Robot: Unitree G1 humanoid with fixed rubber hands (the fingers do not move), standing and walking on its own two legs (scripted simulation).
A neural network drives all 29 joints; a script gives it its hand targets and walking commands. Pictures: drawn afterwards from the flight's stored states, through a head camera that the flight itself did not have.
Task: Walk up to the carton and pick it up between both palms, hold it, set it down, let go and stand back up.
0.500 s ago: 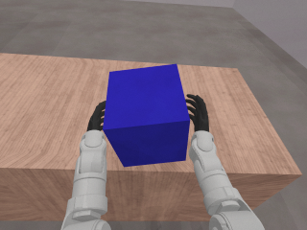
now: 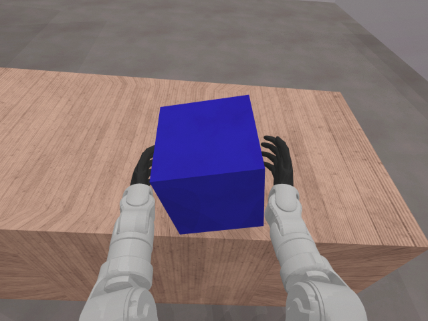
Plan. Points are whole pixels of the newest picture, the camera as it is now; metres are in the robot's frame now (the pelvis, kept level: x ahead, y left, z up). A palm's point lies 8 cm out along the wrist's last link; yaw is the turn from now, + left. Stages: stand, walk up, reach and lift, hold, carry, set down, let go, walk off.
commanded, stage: set down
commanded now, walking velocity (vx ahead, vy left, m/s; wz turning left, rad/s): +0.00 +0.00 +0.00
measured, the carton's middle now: (212, 167) +0.42 +0.01 +0.05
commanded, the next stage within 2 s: none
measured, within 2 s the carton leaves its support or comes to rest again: neither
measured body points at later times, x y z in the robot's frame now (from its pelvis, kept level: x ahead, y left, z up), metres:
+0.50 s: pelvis +0.01 +0.00 +0.00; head +0.02 +0.03 +0.45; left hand +0.39 +0.17 +0.03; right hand +0.40 -0.11 +0.07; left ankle +0.01 +0.12 -0.75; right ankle -0.02 -0.10 -0.75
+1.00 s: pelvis +0.02 +0.00 +0.00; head +0.08 +0.03 +0.44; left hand +0.41 +0.17 +0.00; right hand +0.42 -0.11 +0.03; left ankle +0.01 +0.12 -0.75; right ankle -0.02 -0.10 -0.75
